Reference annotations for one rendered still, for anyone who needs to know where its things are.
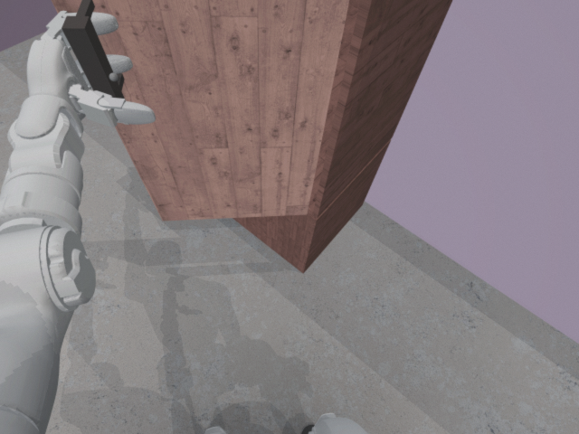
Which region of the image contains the left robot upper arm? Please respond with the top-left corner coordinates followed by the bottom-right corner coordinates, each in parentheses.
top-left (0, 225), bottom-right (96, 434)

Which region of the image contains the handle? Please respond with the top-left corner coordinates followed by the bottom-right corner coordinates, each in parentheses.
top-left (62, 0), bottom-right (124, 99)

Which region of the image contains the left robot hand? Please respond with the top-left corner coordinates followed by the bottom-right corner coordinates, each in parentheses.
top-left (27, 11), bottom-right (156, 127)

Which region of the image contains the left robot forearm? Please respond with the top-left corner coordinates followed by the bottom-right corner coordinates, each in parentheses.
top-left (0, 95), bottom-right (85, 238)

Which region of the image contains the cupboard door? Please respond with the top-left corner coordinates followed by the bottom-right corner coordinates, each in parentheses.
top-left (52, 0), bottom-right (349, 221)

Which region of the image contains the right robot shin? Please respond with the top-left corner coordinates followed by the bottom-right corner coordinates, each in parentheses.
top-left (314, 413), bottom-right (337, 427)

